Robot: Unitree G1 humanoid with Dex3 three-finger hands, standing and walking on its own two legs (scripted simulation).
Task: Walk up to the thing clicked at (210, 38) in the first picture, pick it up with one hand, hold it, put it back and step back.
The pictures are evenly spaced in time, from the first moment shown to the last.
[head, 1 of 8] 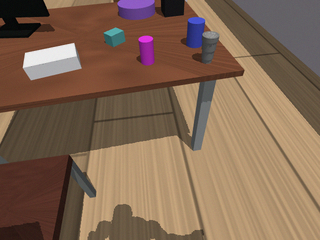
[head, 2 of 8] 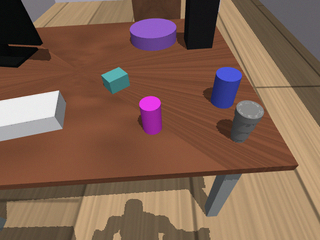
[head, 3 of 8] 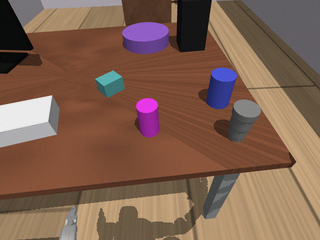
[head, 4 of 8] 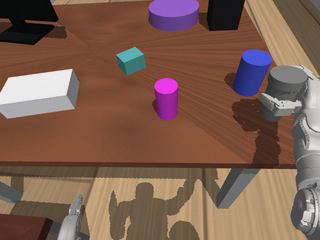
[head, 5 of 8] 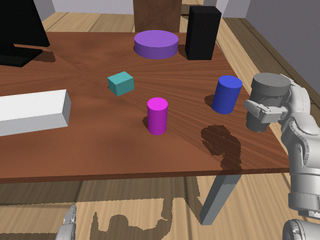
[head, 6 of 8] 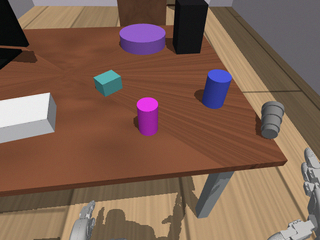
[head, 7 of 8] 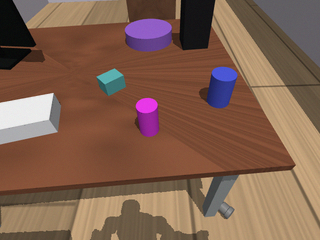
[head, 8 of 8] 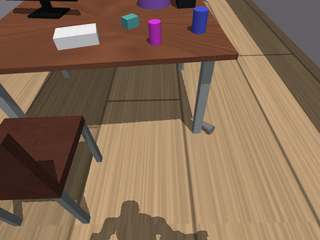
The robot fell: no
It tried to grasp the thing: yes
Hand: right
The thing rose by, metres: 0.23
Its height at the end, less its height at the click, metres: -0.77
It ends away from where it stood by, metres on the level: 0.10
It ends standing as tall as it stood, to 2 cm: no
